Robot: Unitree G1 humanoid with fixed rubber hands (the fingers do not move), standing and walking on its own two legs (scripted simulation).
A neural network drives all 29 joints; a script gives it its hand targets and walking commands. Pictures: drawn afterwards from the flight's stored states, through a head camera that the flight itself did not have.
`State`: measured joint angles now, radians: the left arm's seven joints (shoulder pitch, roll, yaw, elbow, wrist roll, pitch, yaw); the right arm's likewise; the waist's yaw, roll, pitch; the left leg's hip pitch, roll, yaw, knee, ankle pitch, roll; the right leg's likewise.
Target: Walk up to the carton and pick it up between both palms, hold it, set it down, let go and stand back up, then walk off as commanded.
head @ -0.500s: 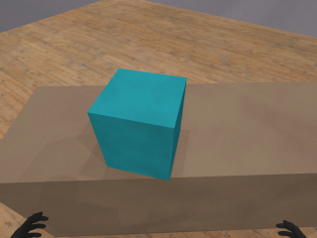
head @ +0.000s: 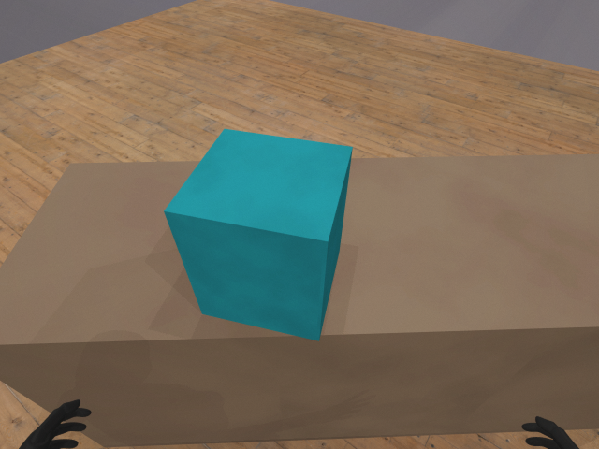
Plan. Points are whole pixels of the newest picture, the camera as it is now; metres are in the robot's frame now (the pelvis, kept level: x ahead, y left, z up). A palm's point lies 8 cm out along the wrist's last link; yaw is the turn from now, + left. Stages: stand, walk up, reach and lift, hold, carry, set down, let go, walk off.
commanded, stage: walk up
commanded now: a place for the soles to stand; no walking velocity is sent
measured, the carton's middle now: (272, 236) +0.46 +0.06 +0.03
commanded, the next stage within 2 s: none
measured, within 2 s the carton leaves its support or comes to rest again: neither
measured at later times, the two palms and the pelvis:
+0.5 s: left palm out of the picture +0.14 +0.34 -0.04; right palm out of the picture +0.13 -0.32 -0.05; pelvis +0.00 +0.00 +0.00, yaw +0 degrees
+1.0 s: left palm out of the picture +0.12 +0.32 -0.04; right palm out of the picture +0.14 -0.34 -0.05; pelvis +0.00 -0.02 +0.00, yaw +3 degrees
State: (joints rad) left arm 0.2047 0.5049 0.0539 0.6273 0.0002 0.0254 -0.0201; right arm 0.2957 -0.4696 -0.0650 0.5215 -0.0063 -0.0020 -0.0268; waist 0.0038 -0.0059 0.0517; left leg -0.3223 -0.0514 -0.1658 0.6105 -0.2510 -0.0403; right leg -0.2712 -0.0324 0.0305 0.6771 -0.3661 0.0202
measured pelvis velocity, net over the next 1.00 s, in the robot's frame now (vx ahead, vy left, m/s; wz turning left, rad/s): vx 0.00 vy -0.02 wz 0.05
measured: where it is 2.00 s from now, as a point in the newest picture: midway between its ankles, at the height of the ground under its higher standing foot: outside the picture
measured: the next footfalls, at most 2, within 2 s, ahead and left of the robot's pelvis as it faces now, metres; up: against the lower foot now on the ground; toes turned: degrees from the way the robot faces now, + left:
right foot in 1.98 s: +0.18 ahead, -0.10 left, +0.00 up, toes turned +7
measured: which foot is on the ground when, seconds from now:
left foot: down 0.00-1.00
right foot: down 0.00-1.00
